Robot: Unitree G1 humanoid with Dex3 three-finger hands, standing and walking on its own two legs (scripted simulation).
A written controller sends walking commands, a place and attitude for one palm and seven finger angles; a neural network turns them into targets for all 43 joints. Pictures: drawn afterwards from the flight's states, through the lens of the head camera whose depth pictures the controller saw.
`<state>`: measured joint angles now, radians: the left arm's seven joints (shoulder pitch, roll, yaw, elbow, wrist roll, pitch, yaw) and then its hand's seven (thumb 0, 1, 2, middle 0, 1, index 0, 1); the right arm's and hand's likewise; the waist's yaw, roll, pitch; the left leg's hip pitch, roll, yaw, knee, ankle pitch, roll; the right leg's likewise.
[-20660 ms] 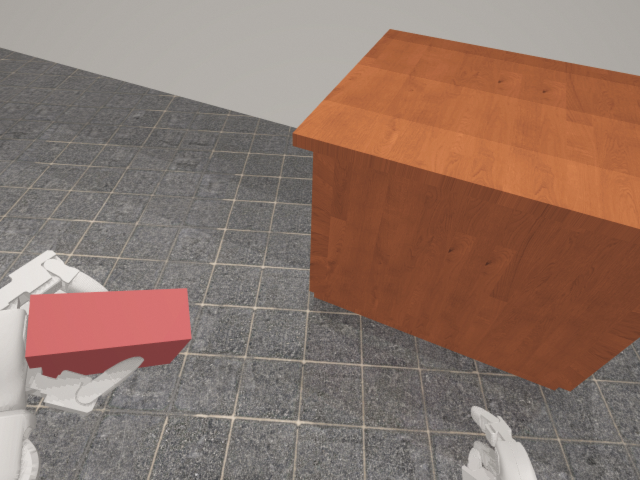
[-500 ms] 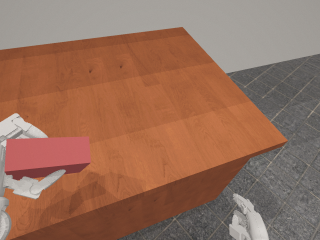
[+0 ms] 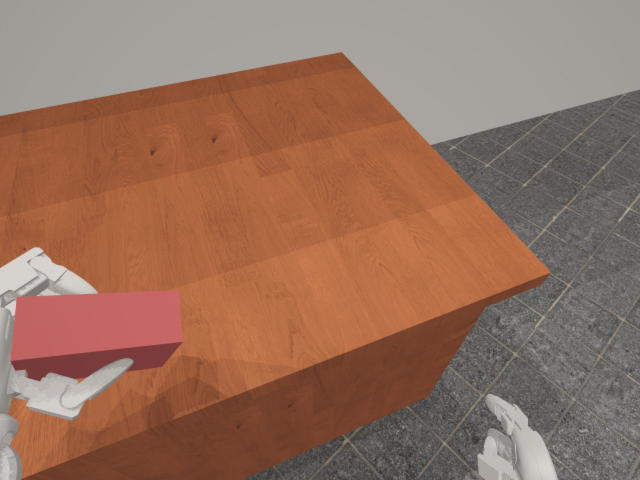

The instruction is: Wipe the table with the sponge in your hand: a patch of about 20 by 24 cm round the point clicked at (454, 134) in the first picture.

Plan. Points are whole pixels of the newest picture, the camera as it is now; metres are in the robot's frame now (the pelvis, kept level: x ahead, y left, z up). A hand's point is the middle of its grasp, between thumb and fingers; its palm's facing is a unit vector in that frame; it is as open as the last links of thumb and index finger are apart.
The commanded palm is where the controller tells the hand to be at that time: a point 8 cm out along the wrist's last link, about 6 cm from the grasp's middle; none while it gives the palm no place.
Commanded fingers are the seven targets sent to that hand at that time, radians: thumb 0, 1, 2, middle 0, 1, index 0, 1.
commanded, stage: come to a stop and stand still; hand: left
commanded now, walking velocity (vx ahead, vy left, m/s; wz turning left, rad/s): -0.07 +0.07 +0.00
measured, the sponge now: (125, 335) +0.23 +0.20 +0.13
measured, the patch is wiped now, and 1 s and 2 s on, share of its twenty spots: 0.00 0.00 0.00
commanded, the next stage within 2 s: look again from close up in 0.90 s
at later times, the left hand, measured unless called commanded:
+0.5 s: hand out of the picture +0.20 +0.30 +0.16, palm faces +0.34 -0.88 -0.35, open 9.4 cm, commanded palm +0.14 +0.34 +0.18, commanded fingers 0.00 0.10 1.30 -1.20 -1.60 -1.20 -1.60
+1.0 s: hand out of the picture +0.16 +0.35 +0.15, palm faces +0.41 -0.83 -0.38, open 9.3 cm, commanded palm +0.11 +0.37 +0.18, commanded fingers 0.00 0.10 1.30 -1.20 -1.60 -1.20 -1.60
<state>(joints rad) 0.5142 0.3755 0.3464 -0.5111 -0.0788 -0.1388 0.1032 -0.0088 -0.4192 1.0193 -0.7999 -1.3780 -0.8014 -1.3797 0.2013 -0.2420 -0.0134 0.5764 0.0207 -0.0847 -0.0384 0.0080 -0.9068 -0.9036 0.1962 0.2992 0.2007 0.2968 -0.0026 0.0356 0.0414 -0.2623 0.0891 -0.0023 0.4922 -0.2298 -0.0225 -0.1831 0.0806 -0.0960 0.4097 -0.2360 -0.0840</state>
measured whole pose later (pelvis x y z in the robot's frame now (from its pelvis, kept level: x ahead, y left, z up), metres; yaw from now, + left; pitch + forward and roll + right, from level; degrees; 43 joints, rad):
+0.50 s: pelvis -0.03 +0.07 +0.00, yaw -2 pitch -2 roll -1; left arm 0.40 0.35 0.32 -0.46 -0.04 -0.22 0.10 -0.01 -0.42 1.02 -0.80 -1.38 -0.80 -1.39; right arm 0.18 -0.21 0.00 0.56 0.01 -0.16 0.00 0.01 -0.91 -0.90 0.20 0.30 0.20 0.30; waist 0.03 -0.03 0.08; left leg -0.26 -0.02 0.05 0.48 -0.19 0.04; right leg -0.23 -0.02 -0.03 0.47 -0.21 0.01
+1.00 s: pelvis -0.05 +0.09 +0.00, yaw +1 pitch -3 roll -1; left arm 0.38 0.36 0.34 -0.38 0.01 -0.25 0.09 -0.01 -0.42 1.02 -0.80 -1.38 -0.80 -1.38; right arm 0.21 -0.17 0.04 0.59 0.00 -0.18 -0.01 0.01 -0.90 -0.90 0.20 0.30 0.20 0.30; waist 0.04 -0.03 0.05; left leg -0.25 -0.06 0.02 0.43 -0.14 0.07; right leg -0.20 -0.01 0.02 0.40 -0.17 0.02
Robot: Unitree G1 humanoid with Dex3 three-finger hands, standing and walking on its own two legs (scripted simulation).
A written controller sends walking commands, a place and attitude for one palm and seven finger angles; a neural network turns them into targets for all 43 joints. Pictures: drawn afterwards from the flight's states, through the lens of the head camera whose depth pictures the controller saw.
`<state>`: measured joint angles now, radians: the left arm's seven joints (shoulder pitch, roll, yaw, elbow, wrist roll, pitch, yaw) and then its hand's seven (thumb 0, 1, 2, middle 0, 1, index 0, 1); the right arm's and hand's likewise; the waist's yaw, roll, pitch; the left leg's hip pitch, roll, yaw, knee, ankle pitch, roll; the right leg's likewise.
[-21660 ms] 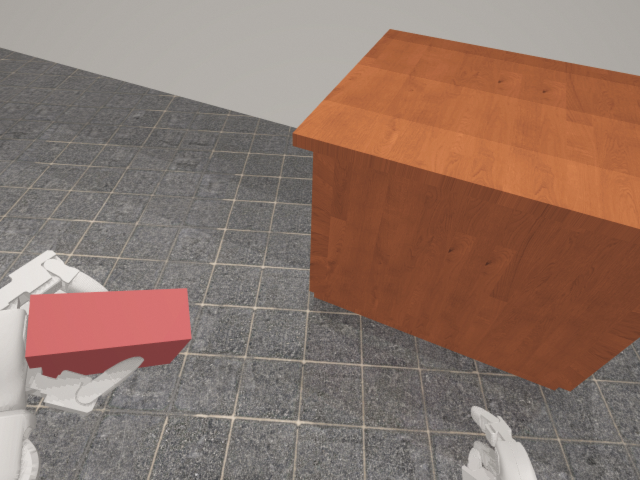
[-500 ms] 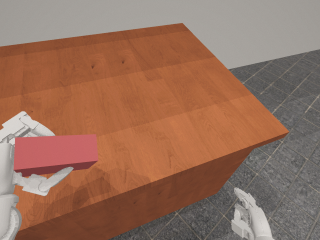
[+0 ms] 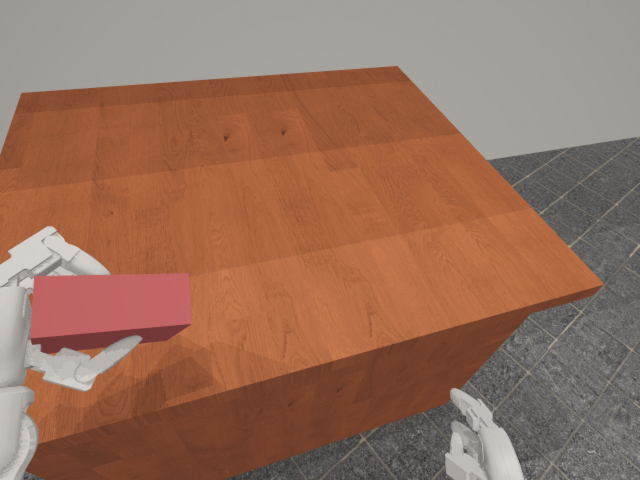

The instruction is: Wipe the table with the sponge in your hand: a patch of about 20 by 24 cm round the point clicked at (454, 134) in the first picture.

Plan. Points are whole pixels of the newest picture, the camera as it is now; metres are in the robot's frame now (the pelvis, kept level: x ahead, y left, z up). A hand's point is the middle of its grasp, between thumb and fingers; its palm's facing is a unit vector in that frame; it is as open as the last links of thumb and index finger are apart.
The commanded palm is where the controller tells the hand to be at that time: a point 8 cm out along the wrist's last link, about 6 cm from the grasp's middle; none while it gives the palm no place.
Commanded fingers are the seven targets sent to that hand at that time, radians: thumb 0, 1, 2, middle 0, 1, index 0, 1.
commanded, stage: look again from close up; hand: left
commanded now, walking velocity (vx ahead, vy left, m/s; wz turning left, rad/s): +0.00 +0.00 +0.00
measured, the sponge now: (134, 312) +0.23 +0.22 +0.13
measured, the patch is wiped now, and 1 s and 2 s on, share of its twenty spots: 0.00 0.00 0.00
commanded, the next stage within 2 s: come to a stop and stand still in 0.22 s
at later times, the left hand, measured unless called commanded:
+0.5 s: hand (147, 281) +0.25 +0.21 +0.16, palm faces +0.33 -0.85 -0.41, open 9.4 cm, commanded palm +0.20 +0.25 +0.18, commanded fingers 0.00 0.10 1.30 -1.20 -1.60 -1.20 -1.60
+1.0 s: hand (135, 244) +0.28 +0.22 +0.18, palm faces +0.34 -0.85 -0.40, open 9.4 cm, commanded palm +0.21 +0.26 +0.18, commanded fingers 0.00 0.10 1.30 -1.20 -1.60 -1.20 -1.60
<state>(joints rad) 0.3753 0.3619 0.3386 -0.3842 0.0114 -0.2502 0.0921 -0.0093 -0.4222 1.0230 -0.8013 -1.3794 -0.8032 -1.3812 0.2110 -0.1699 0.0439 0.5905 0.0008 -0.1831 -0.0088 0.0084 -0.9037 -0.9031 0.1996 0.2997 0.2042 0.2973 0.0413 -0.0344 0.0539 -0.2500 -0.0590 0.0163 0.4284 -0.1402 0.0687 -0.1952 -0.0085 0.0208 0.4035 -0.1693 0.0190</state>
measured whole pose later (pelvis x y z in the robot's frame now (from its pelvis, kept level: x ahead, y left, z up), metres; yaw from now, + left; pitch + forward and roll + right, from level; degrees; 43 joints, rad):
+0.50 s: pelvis +0.03 -0.03 +0.00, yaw +0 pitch +0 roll -1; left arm 0.45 0.37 0.34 -0.46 -0.04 -0.21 0.09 -0.01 -0.42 1.02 -0.80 -1.38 -0.80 -1.38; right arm 0.18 -0.23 0.01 0.58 0.01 -0.14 -0.04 0.01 -0.91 -0.90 0.20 0.30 0.20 0.30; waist 0.02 0.00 0.06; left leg -0.25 -0.01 0.00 0.44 -0.19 0.03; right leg -0.17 0.04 0.01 0.37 -0.19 -0.01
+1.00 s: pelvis +0.04 -0.02 +0.00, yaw -1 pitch +3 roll -1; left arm 0.38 0.43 0.40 -0.49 -0.07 -0.28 0.10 -0.01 -0.42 1.03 -0.80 -1.39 -0.80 -1.39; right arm 0.22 -0.23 0.03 0.55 0.00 -0.18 0.04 0.01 -0.90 -0.90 0.20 0.30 0.20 0.30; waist 0.00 -0.04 0.04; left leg -0.32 -0.04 0.03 0.50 -0.23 0.05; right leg -0.27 0.01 0.03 0.49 -0.26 0.01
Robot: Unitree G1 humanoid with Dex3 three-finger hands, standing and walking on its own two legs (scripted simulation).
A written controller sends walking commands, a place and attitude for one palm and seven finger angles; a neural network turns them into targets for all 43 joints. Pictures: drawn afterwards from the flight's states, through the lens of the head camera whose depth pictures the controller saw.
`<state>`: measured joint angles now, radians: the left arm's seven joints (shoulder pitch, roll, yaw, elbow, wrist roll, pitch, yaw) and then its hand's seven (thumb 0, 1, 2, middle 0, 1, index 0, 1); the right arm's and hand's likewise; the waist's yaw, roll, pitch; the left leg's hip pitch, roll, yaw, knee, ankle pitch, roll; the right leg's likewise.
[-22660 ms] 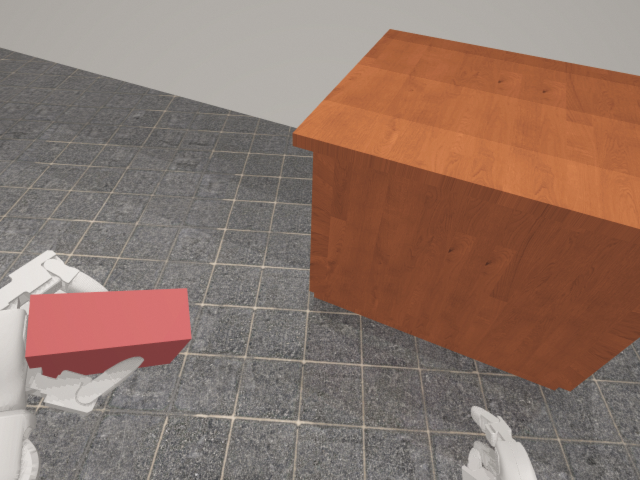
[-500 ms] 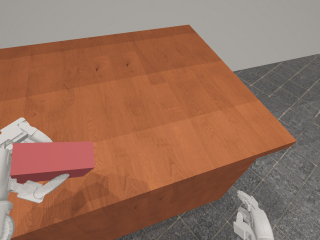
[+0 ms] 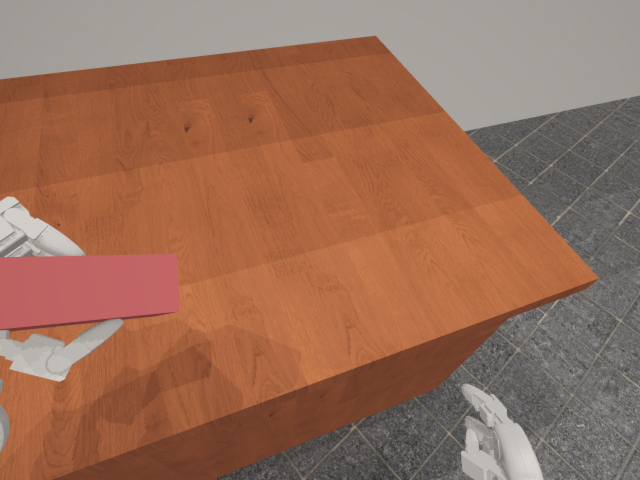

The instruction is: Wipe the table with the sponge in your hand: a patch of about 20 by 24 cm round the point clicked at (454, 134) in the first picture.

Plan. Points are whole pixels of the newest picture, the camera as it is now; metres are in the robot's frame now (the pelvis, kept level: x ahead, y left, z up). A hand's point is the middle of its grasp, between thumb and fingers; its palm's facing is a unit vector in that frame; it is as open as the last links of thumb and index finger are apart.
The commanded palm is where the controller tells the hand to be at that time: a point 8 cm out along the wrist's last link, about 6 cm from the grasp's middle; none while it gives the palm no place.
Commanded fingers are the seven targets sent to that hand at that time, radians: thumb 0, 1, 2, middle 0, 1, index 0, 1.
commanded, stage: come to a stop and stand still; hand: left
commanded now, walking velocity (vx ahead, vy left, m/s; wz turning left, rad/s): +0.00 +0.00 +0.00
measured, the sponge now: (117, 291) +0.25 +0.21 +0.16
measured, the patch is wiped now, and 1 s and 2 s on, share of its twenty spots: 0.00 0.00 0.00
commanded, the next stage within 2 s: look again from close up in 0.84 s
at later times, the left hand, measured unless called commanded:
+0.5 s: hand (7, 378) +0.17 +0.26 +0.17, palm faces +0.42 -0.82 -0.38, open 9.4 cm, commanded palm +0.11 +0.28 +0.18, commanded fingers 0.00 0.10 1.30 -1.20 -1.60 -1.20 -1.60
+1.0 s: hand (14, 417) +0.14 +0.24 +0.16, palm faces +0.42 -0.84 -0.34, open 9.4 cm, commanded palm +0.09 +0.27 +0.18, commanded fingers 0.00 0.10 1.30 -1.20 -1.60 -1.20 -1.60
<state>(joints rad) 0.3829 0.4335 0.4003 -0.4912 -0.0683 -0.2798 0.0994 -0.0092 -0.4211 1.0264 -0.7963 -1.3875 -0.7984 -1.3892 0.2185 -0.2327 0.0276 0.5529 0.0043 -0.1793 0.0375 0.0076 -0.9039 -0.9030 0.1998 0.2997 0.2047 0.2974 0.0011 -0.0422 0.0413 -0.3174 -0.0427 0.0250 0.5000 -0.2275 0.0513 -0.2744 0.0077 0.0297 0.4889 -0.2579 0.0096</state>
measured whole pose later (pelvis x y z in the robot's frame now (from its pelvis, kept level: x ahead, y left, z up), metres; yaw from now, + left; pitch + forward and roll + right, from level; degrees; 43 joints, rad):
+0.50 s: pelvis -0.03 -0.01 +0.00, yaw +3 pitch +0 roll +0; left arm 0.42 0.42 0.37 -0.43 -0.10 -0.26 0.09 -0.01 -0.43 1.03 -0.80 -1.38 -0.80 -1.38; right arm 0.16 -0.20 0.03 0.57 0.03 -0.16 0.00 0.01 -0.91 -0.90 0.20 0.30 0.20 0.30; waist 0.04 -0.02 0.06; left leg -0.32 -0.06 -0.03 0.45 -0.14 0.03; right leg -0.26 -0.01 -0.03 0.47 -0.21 0.00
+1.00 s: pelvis -0.05 -0.02 +0.00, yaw +4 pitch -1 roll -1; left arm 0.46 0.40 0.34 -0.43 -0.12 -0.23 0.10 -0.01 -0.43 1.03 -0.80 -1.38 -0.80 -1.39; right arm 0.22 -0.23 0.01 0.61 0.04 -0.19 -0.02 0.01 -0.91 -0.90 0.20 0.30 0.20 0.30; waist 0.02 -0.01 0.05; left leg -0.31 -0.03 -0.06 0.45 -0.12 0.02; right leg -0.24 0.02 -0.06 0.43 -0.17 -0.02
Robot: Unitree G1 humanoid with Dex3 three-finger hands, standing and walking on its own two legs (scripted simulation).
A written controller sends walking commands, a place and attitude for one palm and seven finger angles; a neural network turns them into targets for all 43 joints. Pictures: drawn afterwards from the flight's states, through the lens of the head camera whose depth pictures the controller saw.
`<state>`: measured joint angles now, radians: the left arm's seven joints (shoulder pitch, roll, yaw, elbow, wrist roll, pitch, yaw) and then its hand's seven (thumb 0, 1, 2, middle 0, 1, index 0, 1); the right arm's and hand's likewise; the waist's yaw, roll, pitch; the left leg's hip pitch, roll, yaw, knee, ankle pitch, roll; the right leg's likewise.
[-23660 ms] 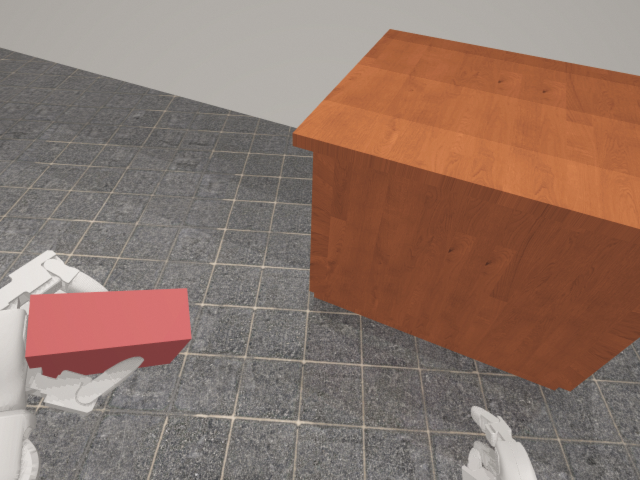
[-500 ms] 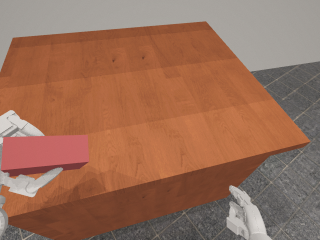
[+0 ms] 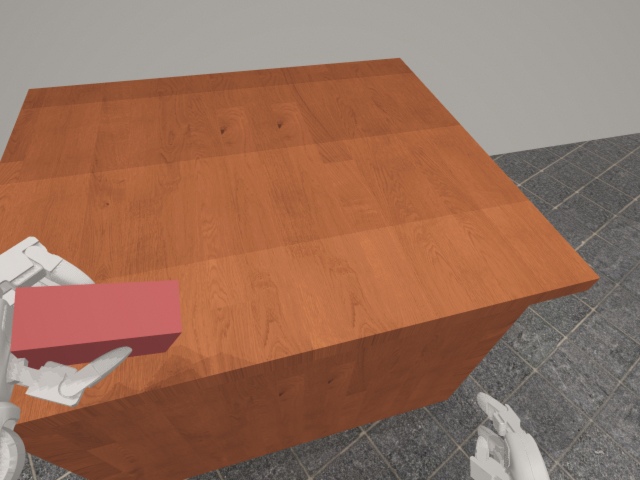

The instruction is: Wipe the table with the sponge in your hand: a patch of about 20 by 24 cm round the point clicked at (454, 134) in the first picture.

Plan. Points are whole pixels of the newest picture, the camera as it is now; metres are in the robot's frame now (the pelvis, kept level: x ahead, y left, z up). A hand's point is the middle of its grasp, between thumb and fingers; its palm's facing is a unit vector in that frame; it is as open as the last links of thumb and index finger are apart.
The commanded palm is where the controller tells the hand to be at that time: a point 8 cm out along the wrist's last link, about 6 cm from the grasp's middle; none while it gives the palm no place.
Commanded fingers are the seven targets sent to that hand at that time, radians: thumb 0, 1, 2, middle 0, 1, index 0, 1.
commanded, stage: look again from close up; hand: left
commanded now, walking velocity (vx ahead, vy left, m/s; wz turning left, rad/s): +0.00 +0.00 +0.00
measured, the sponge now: (127, 323) +0.23 +0.21 +0.13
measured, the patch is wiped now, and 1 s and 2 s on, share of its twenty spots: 0.00 0.00 0.00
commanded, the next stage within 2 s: shuffle to correct the standing spot in 0.24 s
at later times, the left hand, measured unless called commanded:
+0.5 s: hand (70, 304) +0.23 +0.25 +0.16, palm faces +0.36 -0.87 -0.34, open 9.4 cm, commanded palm +0.18 +0.28 +0.18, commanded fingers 0.00 0.10 1.30 -1.20 -1.60 -1.20 -1.60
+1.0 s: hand (198, 269) +0.28 +0.15 +0.16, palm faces +0.23 -0.88 -0.42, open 9.4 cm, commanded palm +0.23 +0.21 +0.18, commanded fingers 0.00 0.10 1.30 -1.20 -1.60 -1.20 -1.60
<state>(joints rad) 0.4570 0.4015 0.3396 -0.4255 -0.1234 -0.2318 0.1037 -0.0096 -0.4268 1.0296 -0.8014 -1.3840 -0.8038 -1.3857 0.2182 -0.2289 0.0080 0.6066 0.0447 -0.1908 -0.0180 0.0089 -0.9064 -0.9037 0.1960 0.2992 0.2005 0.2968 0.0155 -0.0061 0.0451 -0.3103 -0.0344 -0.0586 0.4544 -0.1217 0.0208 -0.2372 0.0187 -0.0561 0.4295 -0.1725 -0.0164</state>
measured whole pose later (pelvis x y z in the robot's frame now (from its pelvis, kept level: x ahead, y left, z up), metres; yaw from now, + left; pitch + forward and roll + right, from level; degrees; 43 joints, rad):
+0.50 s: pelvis +0.01 +0.01 +0.00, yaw -2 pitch -1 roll +0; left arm 0.43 0.39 0.34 -0.44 -0.09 -0.21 0.10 -0.01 -0.43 1.03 -0.80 -1.38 -0.80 -1.39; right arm 0.18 -0.19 0.03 0.58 0.03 -0.17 -0.02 0.01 -0.90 -0.90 0.20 0.30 0.20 0.30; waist 0.05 -0.04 0.04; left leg -0.28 -0.04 -0.01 0.40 -0.12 0.03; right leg -0.24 0.00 -0.01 0.43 -0.18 0.00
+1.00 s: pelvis +0.04 -0.06 +0.00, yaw -5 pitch +0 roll +0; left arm 0.50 0.39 0.35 -0.48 -0.11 -0.11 0.08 -0.01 -0.43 1.03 -0.80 -1.39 -0.80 -1.39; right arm 0.20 -0.25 0.00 0.57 0.04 -0.07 -0.04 0.01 -0.91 -0.90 0.20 0.30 0.20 0.30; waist -0.03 0.04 0.02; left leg -0.28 0.07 -0.02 0.53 -0.24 -0.03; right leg -0.21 0.12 -0.02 0.46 -0.25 -0.10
